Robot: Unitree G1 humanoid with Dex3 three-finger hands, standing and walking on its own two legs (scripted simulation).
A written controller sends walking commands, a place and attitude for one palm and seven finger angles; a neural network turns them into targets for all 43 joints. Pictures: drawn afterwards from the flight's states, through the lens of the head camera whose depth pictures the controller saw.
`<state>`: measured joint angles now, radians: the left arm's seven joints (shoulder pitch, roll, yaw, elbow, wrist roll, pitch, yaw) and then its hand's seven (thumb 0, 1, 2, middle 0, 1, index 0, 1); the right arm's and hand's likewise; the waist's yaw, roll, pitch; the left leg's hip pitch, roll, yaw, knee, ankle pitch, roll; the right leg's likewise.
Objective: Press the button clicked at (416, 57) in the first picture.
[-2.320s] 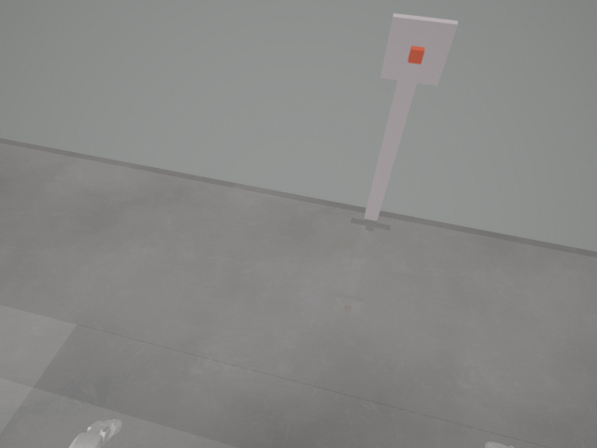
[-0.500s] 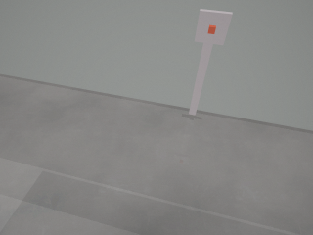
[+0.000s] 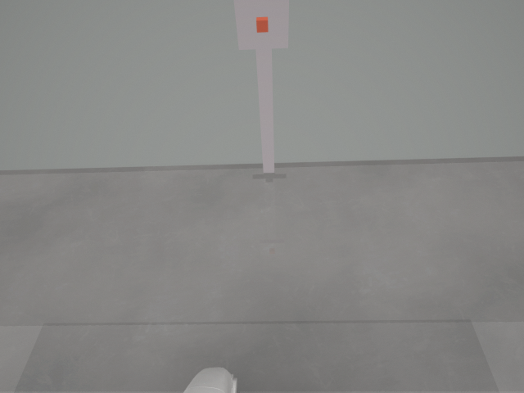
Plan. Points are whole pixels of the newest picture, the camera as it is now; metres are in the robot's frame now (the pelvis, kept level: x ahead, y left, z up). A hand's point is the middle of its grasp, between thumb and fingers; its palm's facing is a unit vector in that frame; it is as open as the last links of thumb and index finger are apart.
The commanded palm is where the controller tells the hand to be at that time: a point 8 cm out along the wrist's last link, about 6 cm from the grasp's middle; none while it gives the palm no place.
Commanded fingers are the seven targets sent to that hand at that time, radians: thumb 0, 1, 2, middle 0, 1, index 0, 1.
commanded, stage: walk to a spot facing it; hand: left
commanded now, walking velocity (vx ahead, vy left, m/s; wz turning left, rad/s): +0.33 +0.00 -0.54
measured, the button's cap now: (262, 24) +1.20 +0.13 +0.01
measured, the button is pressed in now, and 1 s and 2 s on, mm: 0 0 0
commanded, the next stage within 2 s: none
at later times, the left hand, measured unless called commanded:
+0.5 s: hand (144, 361) +0.19 +0.27 -0.20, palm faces -0.15 -0.97 -0.19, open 7.4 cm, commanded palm none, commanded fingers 0.00 0.90 0.90 -0.20 -0.30 -0.20 -0.30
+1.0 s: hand (256, 202) +0.58 +0.09 -0.19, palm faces -0.59 -0.79 -0.15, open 7.4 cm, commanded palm none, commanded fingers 0.00 0.90 0.90 -0.20 -0.30 -0.20 -0.30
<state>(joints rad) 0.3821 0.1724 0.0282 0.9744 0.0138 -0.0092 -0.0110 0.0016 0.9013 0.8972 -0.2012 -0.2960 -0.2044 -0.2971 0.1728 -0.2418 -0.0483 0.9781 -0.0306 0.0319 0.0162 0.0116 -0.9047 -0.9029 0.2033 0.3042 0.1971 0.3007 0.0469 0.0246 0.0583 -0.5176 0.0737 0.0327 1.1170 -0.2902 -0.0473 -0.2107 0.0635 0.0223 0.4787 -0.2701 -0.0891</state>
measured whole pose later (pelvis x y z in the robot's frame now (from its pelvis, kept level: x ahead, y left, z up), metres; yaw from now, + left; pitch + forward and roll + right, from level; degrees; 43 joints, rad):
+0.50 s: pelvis +0.19 +0.07 -0.02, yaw -17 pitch +0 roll -1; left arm 0.42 0.22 0.08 1.05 0.01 -0.01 0.00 0.00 0.90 0.90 -0.20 -0.30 -0.20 -0.30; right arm 0.10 -0.15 -0.01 0.88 -0.02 -0.07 0.00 0.01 -0.90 -0.90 0.20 0.30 0.20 0.30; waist 0.06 -0.06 0.04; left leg -0.37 0.05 0.12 0.65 -0.29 0.03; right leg -0.23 0.07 0.15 1.02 -0.50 -0.03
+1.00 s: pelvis +0.37 +0.02 -0.03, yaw -34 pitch +1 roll +0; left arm 0.07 0.19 0.05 0.90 0.03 0.00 -0.04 0.00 0.91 0.90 -0.20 -0.30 -0.20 -0.30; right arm 0.48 -0.14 -0.02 1.07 -0.01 -0.01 -0.02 0.01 -0.91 -0.90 0.20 0.30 0.20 0.30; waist -0.05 -0.03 0.12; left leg -0.11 0.12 0.36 0.86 -0.53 -0.02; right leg -0.42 0.03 -0.18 0.64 -0.23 -0.11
